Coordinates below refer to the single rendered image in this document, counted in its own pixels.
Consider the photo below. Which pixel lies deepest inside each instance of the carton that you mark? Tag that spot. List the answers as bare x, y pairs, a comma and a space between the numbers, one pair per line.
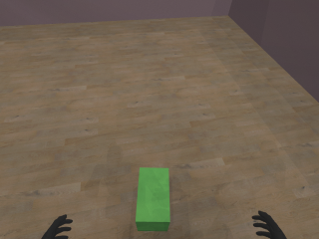
153, 210

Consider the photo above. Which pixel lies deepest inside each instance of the right robot hand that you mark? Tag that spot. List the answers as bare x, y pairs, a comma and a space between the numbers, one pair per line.
274, 231

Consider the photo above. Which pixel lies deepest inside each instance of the left robot hand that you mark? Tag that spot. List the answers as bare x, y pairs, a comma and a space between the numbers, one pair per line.
54, 228

